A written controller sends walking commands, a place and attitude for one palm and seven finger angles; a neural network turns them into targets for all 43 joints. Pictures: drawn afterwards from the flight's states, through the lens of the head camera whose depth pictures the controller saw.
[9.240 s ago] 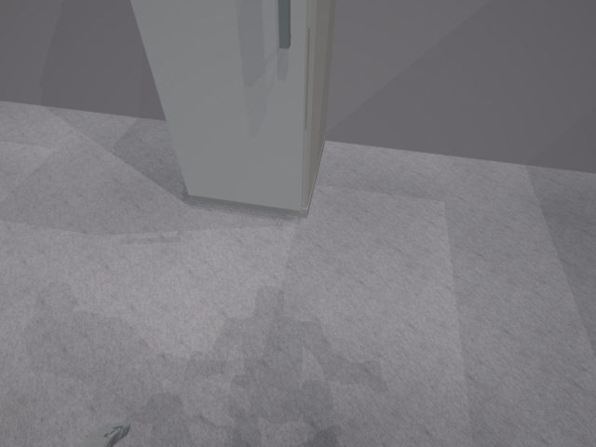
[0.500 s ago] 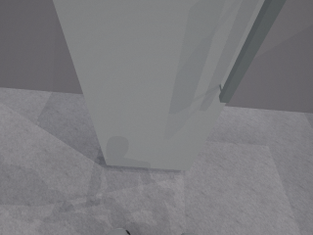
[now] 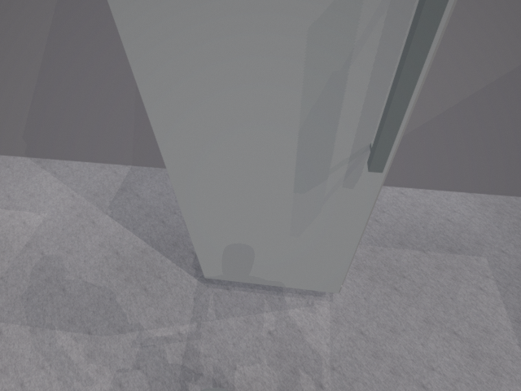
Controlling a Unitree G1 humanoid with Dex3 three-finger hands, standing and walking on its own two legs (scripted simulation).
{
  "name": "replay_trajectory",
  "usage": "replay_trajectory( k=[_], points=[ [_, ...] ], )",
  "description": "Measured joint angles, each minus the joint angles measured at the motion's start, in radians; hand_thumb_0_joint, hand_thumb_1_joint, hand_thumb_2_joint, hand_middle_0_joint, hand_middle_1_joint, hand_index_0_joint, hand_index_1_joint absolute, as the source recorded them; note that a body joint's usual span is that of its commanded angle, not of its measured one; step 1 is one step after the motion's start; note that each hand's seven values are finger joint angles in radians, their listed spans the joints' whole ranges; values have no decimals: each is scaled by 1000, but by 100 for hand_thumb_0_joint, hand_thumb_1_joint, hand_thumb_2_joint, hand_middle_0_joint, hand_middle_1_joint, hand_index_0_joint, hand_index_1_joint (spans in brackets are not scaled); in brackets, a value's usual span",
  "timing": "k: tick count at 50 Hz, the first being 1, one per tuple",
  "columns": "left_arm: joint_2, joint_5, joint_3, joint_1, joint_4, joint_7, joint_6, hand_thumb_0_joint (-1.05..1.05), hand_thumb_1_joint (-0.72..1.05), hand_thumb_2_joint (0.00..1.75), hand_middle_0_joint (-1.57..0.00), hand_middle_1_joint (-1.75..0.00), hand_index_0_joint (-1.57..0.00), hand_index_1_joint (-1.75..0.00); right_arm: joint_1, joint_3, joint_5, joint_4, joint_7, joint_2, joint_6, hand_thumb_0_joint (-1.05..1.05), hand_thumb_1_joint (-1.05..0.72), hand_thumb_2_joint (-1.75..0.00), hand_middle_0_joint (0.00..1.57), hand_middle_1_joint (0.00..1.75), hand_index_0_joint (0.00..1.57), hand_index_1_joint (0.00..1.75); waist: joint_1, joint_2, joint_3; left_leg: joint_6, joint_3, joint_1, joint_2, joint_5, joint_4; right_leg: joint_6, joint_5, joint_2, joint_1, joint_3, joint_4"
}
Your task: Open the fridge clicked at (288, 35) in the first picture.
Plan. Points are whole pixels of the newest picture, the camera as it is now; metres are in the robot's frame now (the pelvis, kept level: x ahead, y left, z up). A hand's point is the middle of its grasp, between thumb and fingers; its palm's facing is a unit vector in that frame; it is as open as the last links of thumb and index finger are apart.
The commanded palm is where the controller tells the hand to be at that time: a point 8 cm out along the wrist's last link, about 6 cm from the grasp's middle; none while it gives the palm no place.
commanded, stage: come to a stop and stand still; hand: right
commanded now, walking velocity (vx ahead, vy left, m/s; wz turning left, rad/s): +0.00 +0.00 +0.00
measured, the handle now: (405, 64) +0.55 -0.17 +0.23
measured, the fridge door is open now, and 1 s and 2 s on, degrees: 0 0 0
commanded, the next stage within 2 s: look again from close up in 0.50 s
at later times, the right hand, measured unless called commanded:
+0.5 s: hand out of the picture +0.01 -0.14 -0.18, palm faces +0.06 +0.97 -0.22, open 7.3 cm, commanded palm none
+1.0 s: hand out of the picture -0.06 -0.11 -0.19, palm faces +0.09 +0.98 -0.16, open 7.4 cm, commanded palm none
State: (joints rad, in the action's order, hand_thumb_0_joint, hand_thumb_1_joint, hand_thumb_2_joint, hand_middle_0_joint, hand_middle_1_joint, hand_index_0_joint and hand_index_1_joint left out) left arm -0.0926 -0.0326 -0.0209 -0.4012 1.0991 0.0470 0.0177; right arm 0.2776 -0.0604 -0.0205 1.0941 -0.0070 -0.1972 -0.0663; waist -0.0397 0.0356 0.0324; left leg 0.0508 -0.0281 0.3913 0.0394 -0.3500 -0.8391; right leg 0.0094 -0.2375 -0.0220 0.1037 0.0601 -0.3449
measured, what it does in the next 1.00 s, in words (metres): steps on the spot: left foot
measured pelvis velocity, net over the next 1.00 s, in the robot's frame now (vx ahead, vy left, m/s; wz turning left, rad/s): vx -0.03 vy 0.04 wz -0.03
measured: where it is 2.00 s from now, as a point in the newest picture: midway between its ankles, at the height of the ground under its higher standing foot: outside the picture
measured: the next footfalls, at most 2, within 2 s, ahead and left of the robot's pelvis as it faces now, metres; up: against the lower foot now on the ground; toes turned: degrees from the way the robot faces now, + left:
left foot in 0.08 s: +0.05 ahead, +0.15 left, +0.00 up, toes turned +3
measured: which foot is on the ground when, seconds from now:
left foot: up 0.00-0.06, down 0.08-1.00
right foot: down 0.00-1.00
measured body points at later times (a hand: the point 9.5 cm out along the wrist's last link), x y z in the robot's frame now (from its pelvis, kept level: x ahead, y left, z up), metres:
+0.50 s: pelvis +0.00 +0.04 -0.01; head -0.02 +0.06 +0.44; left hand +0.04 +0.27 -0.17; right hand +0.01 -0.19 -0.16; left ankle +0.01 +0.15 -0.75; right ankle +0.00 -0.09 -0.75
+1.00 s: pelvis -0.03 +0.04 -0.01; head -0.04 +0.04 +0.44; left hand -0.06 +0.25 -0.17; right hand -0.06 -0.16 -0.17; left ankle +0.01 +0.15 -0.75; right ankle +0.00 -0.09 -0.75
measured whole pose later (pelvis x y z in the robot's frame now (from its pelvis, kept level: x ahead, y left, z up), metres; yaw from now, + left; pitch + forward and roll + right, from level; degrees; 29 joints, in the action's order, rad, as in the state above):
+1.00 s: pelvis -0.03 +0.04 -0.01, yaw -2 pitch -3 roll +0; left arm -0.11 -0.02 0.01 -0.37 1.13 0.02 0.00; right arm 0.37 -0.01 -0.01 1.10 0.03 -0.11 0.01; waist -0.01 0.00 0.02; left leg -0.02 -0.09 0.21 0.02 -0.21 -0.47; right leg -0.02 -0.22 -0.03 0.22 0.01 -0.48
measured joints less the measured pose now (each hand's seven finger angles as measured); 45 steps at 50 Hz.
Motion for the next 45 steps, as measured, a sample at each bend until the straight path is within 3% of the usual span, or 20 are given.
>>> replay_trajectory(
  k=[2,3,4,5,8,10,13,18,32,45],
  points=[
    [-6,-2,-3,-4,14,-1,-5,1,90,90,-20,-30,-20,-30,-27,6,4,-6,1,12,8,1,-91,-90,20,30,20,30,-11,-15,13,-7,-8,-37,0,-22,96,-11,-13,-11,12,-5,-24],
    [-15,2,-2,-7,20,-5,-6,1,90,90,-20,-30,-20,-30,-43,16,6,-6,9,20,23,1,-91,-90,20,30,20,30,-11,-28,15,-28,-11,-53,0,18,145,-19,-30,-20,36,-9,-63],
    [-24,6,-1,-9,21,-13,-9,1,90,90,-20,-30,-20,-30,-52,23,4,-16,13,24,45,0,-91,-90,20,30,20,30,-6,-35,19,-41,-8,-81,6,143,226,-25,-61,-25,73,-10,-133],
    [-29,8,1,-9,15,-18,-13,1,90,90,-20,-30,-20,-30,-53,24,1,-31,17,22,67,0,-92,-90,20,30,20,30,-1,-30,21,-44,-4,-99,10,150,269,-25,-102,-24,117,-11,-222],
    [-65,12,-7,32,-5,-20,-22,1,90,90,-20,-30,-20,-30,-81,35,-5,-37,41,48,94,0,-93,-90,20,30,20,30,-16,-92,56,-50,-42,-113,-32,41,238,-27,-198,-53,200,-51,-384],
    [-77,11,-11,57,-18,-23,-25,1,90,90,-20,-30,-20,-30,-84,41,-2,-38,48,57,97,0,-94,-90,20,30,20,30,-21,-108,56,-51,-56,-127,-42,31,228,-19,-166,-42,205,-48,-377],
    [-64,9,-3,81,-31,-26,-16,1,91,90,-20,-30,-20,-30,-66,37,9,-25,56,42,76,0,-95,-90,20,30,20,30,-13,-61,15,-52,-36,-142,-28,13,204,-12,-118,-22,156,-36,-334],
    [-68,3,9,99,-47,-14,-14,2,93,90,-20,-30,-20,-30,-33,44,6,-29,48,45,66,0,-95,-90,20,30,20,30,14,-67,-51,-53,-39,-177,-24,38,265,-17,-101,-14,116,-37,-258],
    [-76,17,21,120,-19,-22,-10,1,92,90,-20,-30,-20,-30,65,58,7,10,34,60,77,0,-92,-90,20,30,20,30,39,-57,-22,-73,-53,-206,-25,95,343,-36,-14,-12,74,-48,-141],
    [-30,16,28,61,26,-27,-20,1,91,90,-20,-30,-20,-30,92,55,8,16,36,83,74,0,-91,-90,20,30,20,30,36,-45,-8,-74,-62,-193,-27,134,371,-34,18,-13,100,-57,-134]
  ],
)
